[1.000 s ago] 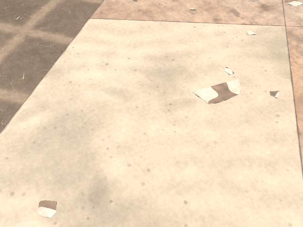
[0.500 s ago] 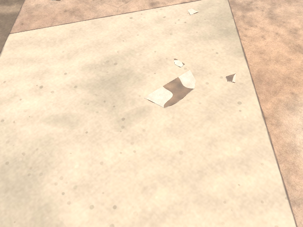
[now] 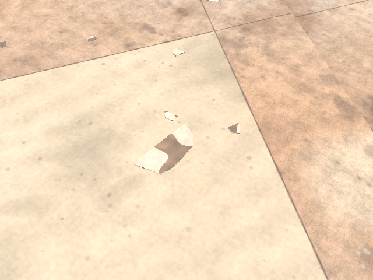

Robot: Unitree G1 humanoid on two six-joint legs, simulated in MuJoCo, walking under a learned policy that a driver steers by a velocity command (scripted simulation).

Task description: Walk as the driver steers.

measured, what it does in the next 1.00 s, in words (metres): steps on the spot: right foot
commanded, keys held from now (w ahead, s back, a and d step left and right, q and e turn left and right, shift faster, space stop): no key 1.00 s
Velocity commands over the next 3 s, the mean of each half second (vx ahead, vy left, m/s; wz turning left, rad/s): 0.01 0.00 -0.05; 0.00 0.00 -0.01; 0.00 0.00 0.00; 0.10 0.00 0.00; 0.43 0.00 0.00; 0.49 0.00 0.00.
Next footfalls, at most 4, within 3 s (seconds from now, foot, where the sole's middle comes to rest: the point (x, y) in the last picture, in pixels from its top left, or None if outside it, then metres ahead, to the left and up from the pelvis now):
0.08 right None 0.02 -0.15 -0.78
2.44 right None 0.43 -0.12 -0.78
3.00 left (153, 212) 0.75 0.11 -0.78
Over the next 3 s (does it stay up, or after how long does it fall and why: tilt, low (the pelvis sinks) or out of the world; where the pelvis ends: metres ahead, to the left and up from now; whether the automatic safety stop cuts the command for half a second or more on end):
stays up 0.58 0.01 -0.02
